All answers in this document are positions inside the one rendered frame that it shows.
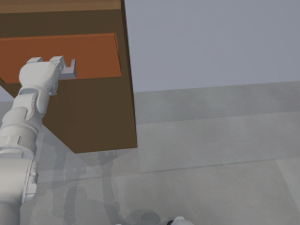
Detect robot left forearm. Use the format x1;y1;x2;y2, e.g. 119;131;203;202
0;84;50;161

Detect cabinet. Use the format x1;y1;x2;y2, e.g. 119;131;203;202
0;0;138;154

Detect drawer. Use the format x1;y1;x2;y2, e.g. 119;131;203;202
0;33;122;83

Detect robot left hand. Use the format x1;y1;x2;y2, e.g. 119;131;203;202
19;55;68;96

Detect handle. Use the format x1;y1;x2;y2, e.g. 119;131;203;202
58;59;77;80

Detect right robot shin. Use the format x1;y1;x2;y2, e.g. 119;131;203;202
173;217;185;222

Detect left robot upper arm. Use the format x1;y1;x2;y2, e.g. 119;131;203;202
0;157;38;225

